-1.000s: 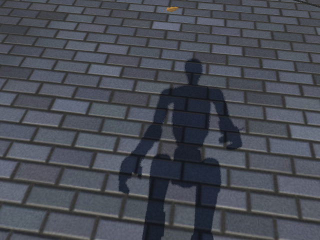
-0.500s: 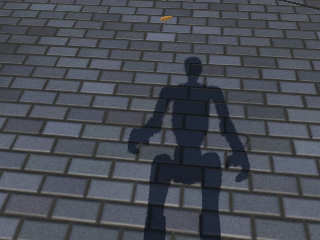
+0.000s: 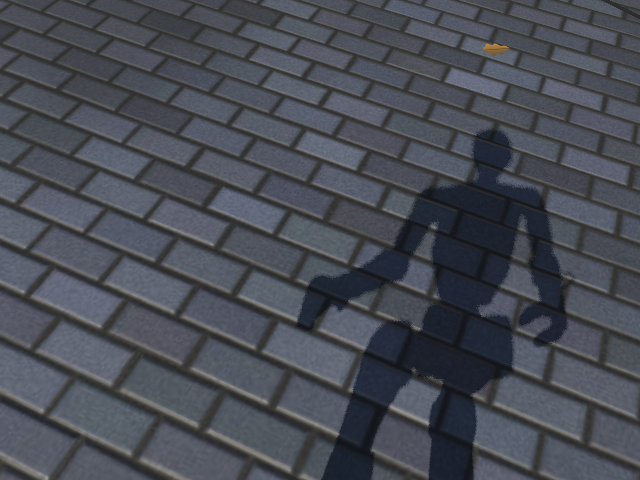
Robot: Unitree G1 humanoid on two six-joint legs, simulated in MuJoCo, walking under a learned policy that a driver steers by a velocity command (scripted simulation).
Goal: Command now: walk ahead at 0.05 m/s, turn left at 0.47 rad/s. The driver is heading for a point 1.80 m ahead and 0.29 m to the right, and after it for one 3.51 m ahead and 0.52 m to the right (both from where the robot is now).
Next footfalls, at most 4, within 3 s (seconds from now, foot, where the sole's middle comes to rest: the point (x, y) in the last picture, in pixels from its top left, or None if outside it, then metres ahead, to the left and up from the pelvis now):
0.24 right None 0.07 -0.15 -0.78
0.64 left None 0.34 0.10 -0.78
1.12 right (423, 438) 0.55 -0.25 -0.78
1.66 left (350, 296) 0.90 -0.11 -0.78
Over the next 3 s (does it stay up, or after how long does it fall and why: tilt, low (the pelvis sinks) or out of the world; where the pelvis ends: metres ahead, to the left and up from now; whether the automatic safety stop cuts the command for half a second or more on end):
stays up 1.45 -0.22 -0.01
